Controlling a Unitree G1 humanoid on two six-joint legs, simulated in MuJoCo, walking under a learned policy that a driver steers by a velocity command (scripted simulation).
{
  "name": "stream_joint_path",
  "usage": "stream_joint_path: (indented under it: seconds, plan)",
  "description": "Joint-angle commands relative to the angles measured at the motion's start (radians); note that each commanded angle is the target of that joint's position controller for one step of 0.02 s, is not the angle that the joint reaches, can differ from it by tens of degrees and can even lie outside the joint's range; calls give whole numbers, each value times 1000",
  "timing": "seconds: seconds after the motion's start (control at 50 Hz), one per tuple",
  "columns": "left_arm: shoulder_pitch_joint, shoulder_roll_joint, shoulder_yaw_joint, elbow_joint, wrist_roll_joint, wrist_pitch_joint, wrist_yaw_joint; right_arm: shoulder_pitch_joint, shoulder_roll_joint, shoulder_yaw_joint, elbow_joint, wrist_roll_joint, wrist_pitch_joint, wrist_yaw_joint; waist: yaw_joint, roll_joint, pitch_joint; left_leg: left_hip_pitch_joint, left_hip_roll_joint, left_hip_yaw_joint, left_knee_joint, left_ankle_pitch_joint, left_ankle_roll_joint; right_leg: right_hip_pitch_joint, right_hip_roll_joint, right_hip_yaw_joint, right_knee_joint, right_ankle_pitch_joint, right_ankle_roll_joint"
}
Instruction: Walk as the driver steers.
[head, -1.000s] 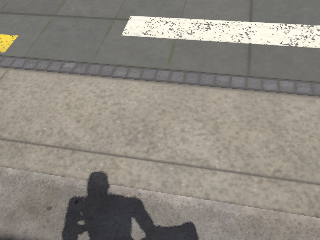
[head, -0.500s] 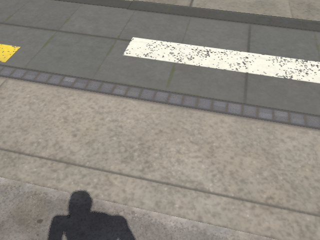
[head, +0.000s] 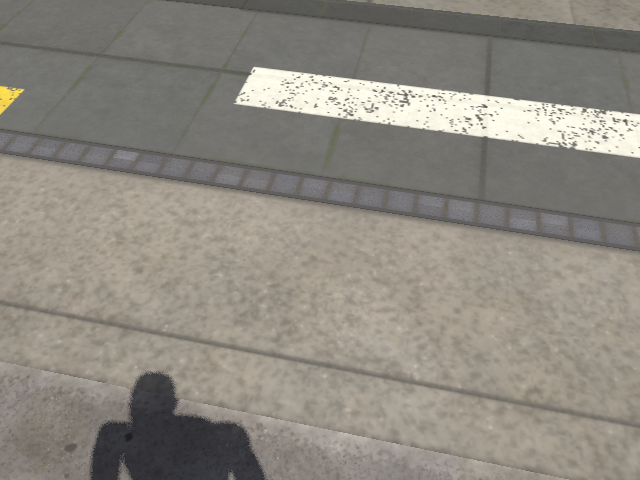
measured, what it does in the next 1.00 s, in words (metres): shifts its weight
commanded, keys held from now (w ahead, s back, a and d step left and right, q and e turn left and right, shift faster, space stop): no key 0.74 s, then w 0.26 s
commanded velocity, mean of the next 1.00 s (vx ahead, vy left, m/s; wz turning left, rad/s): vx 0.05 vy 0.00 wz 0.00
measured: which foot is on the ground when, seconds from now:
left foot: down 0.00-1.00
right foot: down 0.00-1.00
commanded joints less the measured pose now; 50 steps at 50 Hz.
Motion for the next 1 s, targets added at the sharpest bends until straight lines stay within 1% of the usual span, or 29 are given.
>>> stream_joint_path:
  seconds: [0.02, 0.14, 0.18, 0.32, 0.74, 0.76, 0.78, 0.8, 0.82, 0.84, 0.86, 0.88, 0.9, 0.92, 0.94, 0.96, 0.98, 1.0]
  plan:
    - [40, 93, 14, -2, 0, -5, 5, 44, -89, -12, -5, 0, -6, -5, 1, 5, 23, -123, 121, -93, -78, 141, 21, 88, -98, 101, -35, 99, -29]
    - [46, 76, 11, 26, 1, -3, 9, 61, -72, -9, 16, -1, -7, -8, 0, 4, 29, -122, 124, -90, -79, 144, 21, 89, -97, 100, -34, 103, -28]
    - [40, 77, 12, 28, 0, -3, 12, 61, -70, -10, 18, -2, -7, -10, -1, 6, 31, -118, 122, -90, -84, 144, 21, 87, -96, 101, -41, 100, -30]
    - [53, 61, 11, 47, 0, -1, 14, 83, -52, -10, 31, -3, -8, -12, -1, 7, 34, -115, 124, -86, -85, 148, 22, 85, -95, 99, -40, 100, -29]
    - [78, 32, 11, 75, 0, -1, 19, 133, -21, -12, 41, -5, -14, -16, -2, 11, 44, -109, 127, -81, -85, 182, 24, 80, -94, 92, -26, 108, -25]
    - [85, 24, 10, 79, 1, 0, 19, 146, -14, -10, 44, -7, -15, -15, -4, 13, 24, -103, 122, -82, -102, 101, 26, 91, -87, 89, -32, 51, -24]
    - [81, 28, 12, 77, 2, 2, 18, 155, -22, -14, 46, -10, -14, -15, -8, 20, 35, -111, 113, -88, -116, -3, 33, 79, -70, 78, -17, -25, -25]
    - [74, 37, 17, 69, 5, 5, 16, 166, -46, -25, 45, -11, -10, -14, -14, 43, 49, -118, 111, -106, -126, -143, 51, 46, -39, 51, 27, -127, -32]
    - [63, 39, 23, 59, 10, 7, 12, 178, -69, -36, 42, -10, -6, -12, -25, 82, 77, -122, 128, -152, -147, -298, 79, -18, -3, 15, 90, -234, -37]
    - [33, 38, 26, 42, 18, 5, 6, 202, -83, -46, 40, -10, -2, -11, -43, 113, 127, -116, 171, -220, -185, -415, 112, -118, 21, -15, 153, -284, -38]
    - [-3, 30, 26, 19, 26, 1, 0, 225, -92, -54, 41, -10, 0, -12, -57, 129, 180, -104, 229, -282, -220, -470, 143, -209, 26, -46, 203, -283, -37]
    - [-30, 21, 25, -6, 32, -10, -5, 243, -86, -59, 47, -14, -3, -14, -67, 140, 222, -100, 278, -322, -234, -446, 171, -259, -4, -59, 243, -265, -39]
    - [-52, 24, 28, -25, 32, -21, -9, 259, -85, -64, 48, -19, -9, -14, -73, 132, 234, -82, 305, -341, -237, -385, 190, -299, -27, -55, 279, -258, -42]
    - [-60, 33, 33, -41, 29, -32, -14, 269, -90, -70, 47, -24, -18, -13, -71, 120, 230, -45, 318, -343, -230, -311, 203, -333, -42, -50, 302, -265, -46]
    - [-58, 41, 38, -55, 27, -43, -19, 273, -98, -75, 45, -26, -26, -11, -65, 114, 221, -15, 324, -333, -214, -231, 209, -346, -51, -50, 302, -268, -51]
    - [-48, 45, 41, -61, 22, -54, -24, 270, -100, -79, 40, -24, -35, -7, -56, 105, 209, 2, 316, -309, -191, -145, 206, -331, -53, -57, 274, -263, -54]
    - [-28, 46, 47, -66, 15, -63, -28, 259, -100, -82, 34, -20, -42, -5, -39, 103, 195, -3, 304, -280, -166, -66, 196, -279, -44, -70, 232, -233, -57]
    - [20, 41, 50, -58, 9, -70, -31, 236, -100, -84, 26, -15, -46, -2, -7, 99, 176, -45, 283, -241, -130, -6, 178, -176, -28, -91, 169, -180, -60]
